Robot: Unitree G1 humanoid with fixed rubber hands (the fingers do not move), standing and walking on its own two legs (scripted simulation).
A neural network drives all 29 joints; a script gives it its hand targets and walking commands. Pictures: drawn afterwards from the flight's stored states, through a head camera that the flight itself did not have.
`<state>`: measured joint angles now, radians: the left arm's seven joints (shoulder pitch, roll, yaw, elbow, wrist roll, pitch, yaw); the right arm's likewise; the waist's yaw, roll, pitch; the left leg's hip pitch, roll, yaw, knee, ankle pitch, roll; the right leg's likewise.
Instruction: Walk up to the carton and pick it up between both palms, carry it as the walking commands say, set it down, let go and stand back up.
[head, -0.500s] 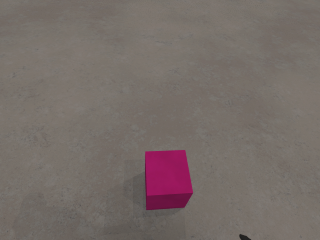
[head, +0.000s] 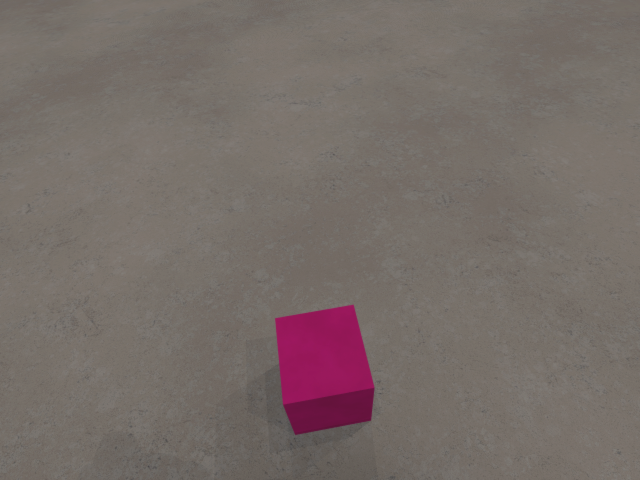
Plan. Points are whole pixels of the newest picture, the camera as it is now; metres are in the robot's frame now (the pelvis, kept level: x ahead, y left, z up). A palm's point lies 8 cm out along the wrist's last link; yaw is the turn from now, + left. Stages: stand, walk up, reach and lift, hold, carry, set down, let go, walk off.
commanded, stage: walk up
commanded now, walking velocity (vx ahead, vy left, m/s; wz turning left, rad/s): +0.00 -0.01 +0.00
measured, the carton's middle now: (324, 370) +0.53 +0.03 -0.65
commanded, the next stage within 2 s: stand in 1.76 s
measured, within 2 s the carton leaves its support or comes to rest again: neither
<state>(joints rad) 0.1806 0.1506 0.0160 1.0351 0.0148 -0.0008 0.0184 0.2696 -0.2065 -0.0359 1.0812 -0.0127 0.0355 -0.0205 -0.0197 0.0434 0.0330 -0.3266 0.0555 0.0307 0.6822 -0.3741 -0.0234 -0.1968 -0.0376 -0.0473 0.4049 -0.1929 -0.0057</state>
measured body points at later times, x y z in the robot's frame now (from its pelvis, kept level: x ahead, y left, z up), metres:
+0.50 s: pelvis +0.03 -0.02 +0.00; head +0.03 -0.02 +0.45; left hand -0.05 +0.22 -0.15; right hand +0.07 -0.27 -0.16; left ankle +0.00 +0.11 -0.71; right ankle +0.01 -0.12 -0.75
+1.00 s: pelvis +0.10 +0.04 +0.00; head +0.11 +0.04 +0.44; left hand +0.09 +0.26 -0.16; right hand +0.16 -0.19 -0.16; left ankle +0.12 +0.14 -0.75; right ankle +0.09 -0.09 -0.75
